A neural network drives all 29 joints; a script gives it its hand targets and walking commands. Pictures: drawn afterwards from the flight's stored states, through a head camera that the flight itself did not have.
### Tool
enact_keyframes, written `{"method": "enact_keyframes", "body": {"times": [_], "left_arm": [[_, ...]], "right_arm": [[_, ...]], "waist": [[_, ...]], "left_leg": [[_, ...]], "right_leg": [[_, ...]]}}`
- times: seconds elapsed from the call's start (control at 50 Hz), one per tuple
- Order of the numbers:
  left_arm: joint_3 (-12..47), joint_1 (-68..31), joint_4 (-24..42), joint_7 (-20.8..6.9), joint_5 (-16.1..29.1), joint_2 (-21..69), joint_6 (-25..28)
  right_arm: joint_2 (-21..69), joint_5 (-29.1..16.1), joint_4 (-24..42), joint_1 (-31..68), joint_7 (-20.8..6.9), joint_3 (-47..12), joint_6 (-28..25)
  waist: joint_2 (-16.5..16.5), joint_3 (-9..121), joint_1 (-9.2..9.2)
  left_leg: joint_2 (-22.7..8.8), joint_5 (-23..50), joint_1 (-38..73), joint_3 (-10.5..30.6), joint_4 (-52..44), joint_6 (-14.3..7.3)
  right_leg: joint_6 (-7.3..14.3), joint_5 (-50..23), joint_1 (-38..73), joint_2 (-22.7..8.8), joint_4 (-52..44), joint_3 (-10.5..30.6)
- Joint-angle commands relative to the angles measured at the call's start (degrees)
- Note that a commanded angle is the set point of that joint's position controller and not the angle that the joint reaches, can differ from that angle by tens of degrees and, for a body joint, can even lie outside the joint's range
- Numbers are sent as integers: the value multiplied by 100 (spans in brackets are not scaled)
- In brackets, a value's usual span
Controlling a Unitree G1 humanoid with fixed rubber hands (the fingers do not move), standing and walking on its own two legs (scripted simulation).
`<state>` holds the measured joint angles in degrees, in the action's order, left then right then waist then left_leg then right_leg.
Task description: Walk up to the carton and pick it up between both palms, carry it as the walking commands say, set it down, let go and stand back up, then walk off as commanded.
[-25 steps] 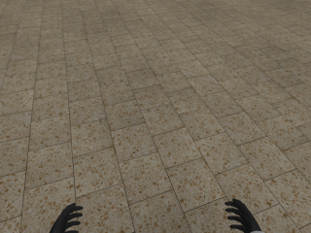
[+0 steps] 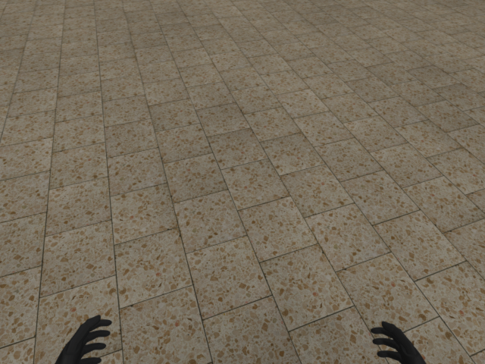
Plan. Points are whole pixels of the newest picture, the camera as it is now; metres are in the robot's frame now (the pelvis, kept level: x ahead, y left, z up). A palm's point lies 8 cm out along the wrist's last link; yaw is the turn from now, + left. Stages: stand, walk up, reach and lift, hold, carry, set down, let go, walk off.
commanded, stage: stand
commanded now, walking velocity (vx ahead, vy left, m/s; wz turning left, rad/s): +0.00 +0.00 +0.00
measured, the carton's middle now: out of the picture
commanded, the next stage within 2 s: walk up in 0.68 s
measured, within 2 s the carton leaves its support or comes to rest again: neither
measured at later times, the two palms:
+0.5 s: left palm out of the picture +0.15 +0.27 -0.06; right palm out of the picture +0.12 -0.29 -0.09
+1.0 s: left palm out of the picture +0.13 +0.27 -0.06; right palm out of the picture +0.06 -0.33 -0.08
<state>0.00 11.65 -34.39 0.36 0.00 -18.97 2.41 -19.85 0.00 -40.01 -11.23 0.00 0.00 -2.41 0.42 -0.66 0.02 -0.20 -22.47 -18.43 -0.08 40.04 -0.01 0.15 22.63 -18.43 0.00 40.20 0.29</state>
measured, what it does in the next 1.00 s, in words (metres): stands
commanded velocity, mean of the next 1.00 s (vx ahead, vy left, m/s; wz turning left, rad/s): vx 0.00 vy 0.00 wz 0.00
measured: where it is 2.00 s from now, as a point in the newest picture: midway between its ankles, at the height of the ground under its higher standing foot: outside the picture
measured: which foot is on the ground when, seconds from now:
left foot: down 0.00-1.00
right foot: down 0.00-0.92, up 0.94-1.00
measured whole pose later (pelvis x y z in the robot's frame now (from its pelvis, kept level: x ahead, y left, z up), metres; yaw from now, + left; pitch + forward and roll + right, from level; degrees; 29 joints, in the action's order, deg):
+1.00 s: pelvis -0.04 -0.01 +0.00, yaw -7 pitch +0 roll +1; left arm 0.0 11.7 -34.6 -3.8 0.0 -22.8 -1.8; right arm -25.2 0.0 -43.7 -11.2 0.3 0.0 -2.9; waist 0.3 -0.7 -2.2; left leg -3.3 -19.8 -18.6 -5.6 38.9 -0.2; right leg 0.2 24.5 -26.8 0.2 53.8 1.7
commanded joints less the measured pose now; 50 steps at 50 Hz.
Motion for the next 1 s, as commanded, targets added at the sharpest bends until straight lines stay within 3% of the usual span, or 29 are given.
{"method": "enact_keyframes", "body": {"times": [0.0, 0.02, 0.06, 0.16, 0.2, 0.22, 0.24, 0.3, 0.32, 0.36, 0.42, 0.48, 0.5, 0.52, 0.58, 0.62, 0.66, 0.72, 0.74, 0.78, 0.8, 0.82, 0.84, 0.86, 0.88, 0.9, 0.92, 0.96, 0.98], "left_arm": [[-462, -203, -19, 40, -114, -1083, 131], [-488, -309, 26, 35, -67, -1250, 161], [-467, -235, 32, 49, -78, -1166, 136], [-466, -271, 109, 72, -88, -1130, 154], [-459, -340, -24, 82, -135, -1279, 107], [-538, -186, -7, 80, -79, -1321, 145], [-456, -290, -53, 88, -146, -1268, 111], [-472, -191, -54, 76, -74, -1189, 160], [-471, -229, -64, 68, -92, -1219, 114], [-480, -162, -54, 71, -119, -1145, 127], [-385, -201, -40, 84, -67, -1095, 139], [-487, -266, -137, 64, -55, -1427, 89], [-473, -329, -46, 57, -43, -1268, 108], [-434, -307, -61, 82, -66, -1256, 99], [-454, -240, -152, 66, -101, -1357, 89], [-402, -327, -185, 23, -147, -1350, 109], [-399, -328, -126, 15, -63, -1291, 149], [-460, -308, -156, 40, -102, -1334, 100], [-417, -228, -229, 30, -82, -1282, 127], [-463, -205, -260, 30, -34, -1366, 107], [-352, -191, -240, 26, -101, -1177, 99], [-406, -502, -209, 18, -120, -1284, 52], [-428, -302, -156, -5, -76, -1351, 50], [-448, -442, 267, -315, -393, -1496, -213], [-482, -456, 264, -361, -402, -1523, -270], [-473, -588, 405, -395, -452, -1447, -339], [-518, -630, 370, -458, -452, -1669, -397], [-618, -406, 266, -615, -435, -1650, -449], [-569, -767, 400, -644, -427, -1490, -467]], "right_arm": [[-1151, 202, 321, 428, -2, 454, -146], [-1084, 194, 305, 322, -4, 419, -132], [-1127, 158, 181, 323, -7, 397, -154], [-1210, 149, 214, 329, 11, 431, -133], [-1088, 104, 167, 458, 26, 444, -121], [-1165, 136, 193, 403, 11, 459, -113], [-1196, 42, 167, 415, 2, 476, -109], [-1142, 96, 65, 393, 24, 447, -136], [-1154, 118, 126, 342, 44, 433, -148], [-1172, 108, 19, 415, 58, 398, -154], [-1259, 88, 125, 573, 23, 469, -149], [-1218, 80, -53, 165, 35, 471, -117], [-1123, 90, -53, 204, 49, 388, -101], [-1266, 84, -21, 330, 24, 414, -126], [-1157, 141, -2, 457, 38, 393, -106], [-1158, 82, -75, 478, 20, 378, -116], [-1094, 112, -98, 403, 51, 356, -134], [-1328, 87, -134, 490, -6, 418, -92], [-1283, 148, -198, 480, -24, 364, -134], [-1324, 121, -187, 453, -19, 425, -138], [-1302, 141, -79, 697, 12, 397, -135], [-1358, 103, -112, 535, 0, 357, -132], [-1368, 148, -259, 333, 12, 389, -122], [-2158, 146, -294, -34, 103, 744, -120], [-2298, 105, -261, -296, 137, 754, -116], [-2426, 128, -270, -453, 112, 856, -138], [-2364, 98, -170, -331, 159, 897, -170], [-2064, 137, -46, -71, 238, 855, -186], [-1985, 140, 36, -96, 251, 785, -198]], "waist": [[130, 343, -89], [-190, 380, -10], [104, 565, -43], [-134, 594, 5], [103, 593, 102], [-140, 564, -87], [-355, 524, 105], [155, 823, -12], [-143, 620, 22], [54, 835, -122], [-51, 610, -49], [-157, 581, 137], [-208, 485, 25], [306, 422, 39], [-265, 326, 18], [-31, 146, 60], [-320, -136, 44], [160, 94, 125], [204, 345, -27], [7, 277, -42], [-393, 18, -7], [-87, -24, 75], [-190, 71, -45], [59, -63, 123], [506, 104, 128], [1141, 278, 238], [831, 366, 238], [212, 210, 69], [193, 164, 203]], "left_leg": [[-452, 1670, 103, 457, -477, -452], [-516, 1885, 153, 434, -538, -414], [-581, 2014, 432, 512, -579, -442], [-555, 2204, 383, 534, -444, -406], [-480, 1947, 295, 450, -448, -395], [-469, 2024, 173, 547, -462, -416], [-457, 1671, 283, 416, -453, -390], [-512, 2121, 537, 432, -501, -369], [-585, 2072, 510, 473, -564, -461], [-537, 2311, 487, 542, -523, -511], [-485, 2530, 387, 473, -504, -392], [-481, 2084, 535, 416, -479, -415], [-557, 1918, 440, 652, -626, -542], [-573, 1828, 341, 614, -674, -527], [-493, 1220, 115, 668, -863, -521], [-449, 1085, 231, 561, -750, -400], [-480, 744, -140, 726, -894, -491], [-413, 1066, 270, 529, -883, -417], [-551, 1033, 126, 763, -918, -456], [-514, 918, 55, 662, -862, -436], [-479, 515, -140, 782, -991, -467], [-398, 466, -107, 687, -1063, -424], [-509, 278, 41, 821, -1245, -414], [-895, 2355, 1178, 765, -965, -635], [-1747, 2538, 1383, 1212, -1386, -1073], [-2557, 3287, 1407, 1654, -1700, -1605], [-2980, 3434, 1223, 1728, -1791, -1800], [-2819, 3359, 939, 1190, -1654, -1690], [-2941, 3096, 838, 1007, -1783, -1699]], "right_leg": [[427, -1723, 129, -490, -498, 441], [468, -2035, 173, -581, -402, 585], [407, -1915, 152, -506, -325, 453], [462, -2224, 272, -484, -384, 475], [439, -2098, 252, -471, -485, 436], [426, -2079, 414, -540, -385, 444], [456, -2039, 291, -525, -631, 560], [450, -2167, 404, -592, -458, 523], [456, -2085, 280, -533, -392, 443], [433, -2217, 546, -542, -406, 517], [429, -2682, 443, -540, -381, 396], [544, -2364, 271, -718, -564, 699], [491, -1777, 220, -569, -524, 558], [503, -1685, 138, -595, -568, 605], [506, -1216, 331, -579, -794, 627], [495, -965, 80, -629, -946, 701], [492, -903, 82, -504, -988, 626], [455, -925, -34, -490, -969, 676], [494, -1059, 240, -529, -794, 624], [488, -709, 123, -544, -852, 636], [438, -564, 45, -464, -966, 626], [459, -279, 6, -527, -1058, 704], [463, -121, 107, -489, -971, 665], [522, -2496, -1797, 126, -274, 1007], [169, -2054, -1939, 93, 243, 254], [56, 212, -2244, 36, 1392, 322], [-24, 664, -2158, -273, 2254, 591], [-72, 445, -2059, -442, 2357, 794], [104, 353, -2178, -588, 2348, 855]]}}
